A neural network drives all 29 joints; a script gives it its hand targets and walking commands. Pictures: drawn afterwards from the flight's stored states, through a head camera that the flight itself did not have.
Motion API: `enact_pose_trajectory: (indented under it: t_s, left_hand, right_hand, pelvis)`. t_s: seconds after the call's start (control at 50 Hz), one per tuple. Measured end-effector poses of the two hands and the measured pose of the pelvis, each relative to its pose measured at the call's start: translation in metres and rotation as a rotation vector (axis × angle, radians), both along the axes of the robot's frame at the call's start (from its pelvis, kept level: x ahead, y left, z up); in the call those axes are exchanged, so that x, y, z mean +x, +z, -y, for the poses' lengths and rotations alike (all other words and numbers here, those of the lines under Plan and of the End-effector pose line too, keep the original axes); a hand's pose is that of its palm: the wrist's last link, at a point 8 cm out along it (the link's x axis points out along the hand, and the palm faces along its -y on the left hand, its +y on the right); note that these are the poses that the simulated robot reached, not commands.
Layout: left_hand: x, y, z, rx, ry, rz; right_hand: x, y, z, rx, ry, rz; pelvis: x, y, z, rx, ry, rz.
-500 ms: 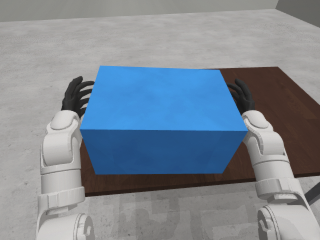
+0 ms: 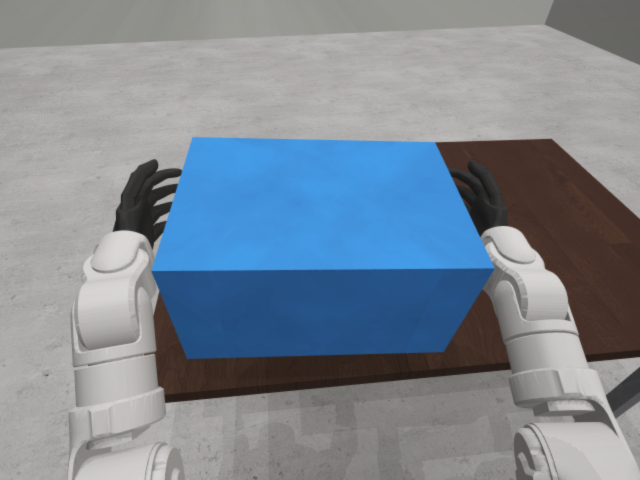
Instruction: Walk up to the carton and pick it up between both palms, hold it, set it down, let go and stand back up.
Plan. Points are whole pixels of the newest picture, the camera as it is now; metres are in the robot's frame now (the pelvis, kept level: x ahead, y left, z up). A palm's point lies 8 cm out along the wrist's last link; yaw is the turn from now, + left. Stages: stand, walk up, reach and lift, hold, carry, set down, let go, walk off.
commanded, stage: hold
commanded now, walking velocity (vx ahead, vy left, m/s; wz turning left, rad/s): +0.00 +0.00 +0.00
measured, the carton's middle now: (318, 244) +0.36 +0.00 +0.14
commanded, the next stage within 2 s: none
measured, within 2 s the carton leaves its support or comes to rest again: neither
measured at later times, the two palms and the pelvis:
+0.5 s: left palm (135, 233) +0.34 +0.20 +0.18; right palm (483, 223) +0.35 -0.20 +0.18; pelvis -0.01 +0.00 +0.00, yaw +0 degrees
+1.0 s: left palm (124, 234) +0.34 +0.21 +0.18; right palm (477, 217) +0.35 -0.19 +0.19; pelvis +0.00 +0.00 +0.00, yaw +0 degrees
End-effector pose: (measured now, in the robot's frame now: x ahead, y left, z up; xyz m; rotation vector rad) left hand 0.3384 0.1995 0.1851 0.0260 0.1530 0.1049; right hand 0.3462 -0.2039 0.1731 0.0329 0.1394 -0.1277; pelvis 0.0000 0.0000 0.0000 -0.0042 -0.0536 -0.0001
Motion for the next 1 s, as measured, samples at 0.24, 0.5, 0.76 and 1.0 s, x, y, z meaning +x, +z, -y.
enact_pose_trajectory:
  t_s: [0.24, 0.5, 0.76, 1.0]
  left_hand:
    - [-0.005, 0.000, -0.002, -0.019, 0.014, 0.004]
    - [-0.001, -0.001, -0.003, -0.014, 0.011, -0.007]
    - [0.004, -0.004, -0.005, -0.024, 0.004, -0.017]
    - [-0.002, -0.001, -0.013, -0.026, 0.015, -0.007]
  right_hand:
    - [0.000, 0.005, -0.002, -0.019, 0.013, 0.005]
    - [0.003, 0.004, -0.002, -0.016, 0.013, -0.006]
    - [0.005, 0.003, -0.005, -0.034, 0.007, -0.016]
    - [0.004, 0.013, -0.013, -0.027, 0.016, -0.005]
  pelvis:
    - [-0.005, 0.000, 0.002, 0.001, -0.012, -0.014]
    - [-0.007, 0.000, 0.004, 0.001, 0.001, -0.017]
    - [-0.002, 0.000, 0.002, 0.003, -0.009, -0.008]
    - [-0.003, 0.000, 0.000, -0.001, 0.002, 0.014]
